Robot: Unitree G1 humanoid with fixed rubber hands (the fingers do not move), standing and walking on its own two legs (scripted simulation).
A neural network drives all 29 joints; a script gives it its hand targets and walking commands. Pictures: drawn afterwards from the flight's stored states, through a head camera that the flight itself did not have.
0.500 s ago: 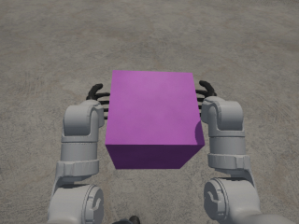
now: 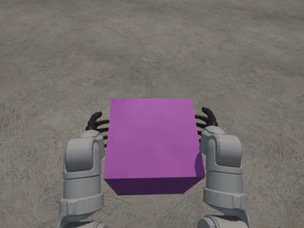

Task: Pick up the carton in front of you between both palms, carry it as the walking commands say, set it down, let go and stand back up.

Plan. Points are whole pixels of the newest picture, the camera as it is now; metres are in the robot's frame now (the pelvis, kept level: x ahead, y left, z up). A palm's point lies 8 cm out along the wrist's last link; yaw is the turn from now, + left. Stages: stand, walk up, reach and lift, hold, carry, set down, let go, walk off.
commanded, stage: carry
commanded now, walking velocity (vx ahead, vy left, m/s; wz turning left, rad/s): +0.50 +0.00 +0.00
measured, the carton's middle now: (151, 151) +0.33 +0.00 +0.01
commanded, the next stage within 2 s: none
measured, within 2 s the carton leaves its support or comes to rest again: neither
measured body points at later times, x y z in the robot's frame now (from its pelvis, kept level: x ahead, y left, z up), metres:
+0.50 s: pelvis +0.26 +0.03 +0.00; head +0.25 +0.04 +0.45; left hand +0.55 +0.17 +0.07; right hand +0.56 -0.11 +0.09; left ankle +0.34 +0.12 -0.73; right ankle +0.16 -0.09 -0.71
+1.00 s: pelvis +0.35 +0.02 +0.00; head +0.33 +0.02 +0.45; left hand +0.65 +0.15 +0.08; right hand +0.65 -0.14 +0.09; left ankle +0.35 +0.13 -0.73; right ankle +0.26 -0.09 -0.73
